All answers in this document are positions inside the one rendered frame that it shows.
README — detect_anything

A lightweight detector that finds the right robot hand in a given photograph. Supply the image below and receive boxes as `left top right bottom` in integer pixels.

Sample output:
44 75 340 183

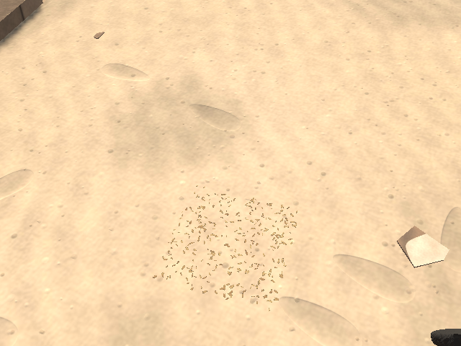
431 329 461 346

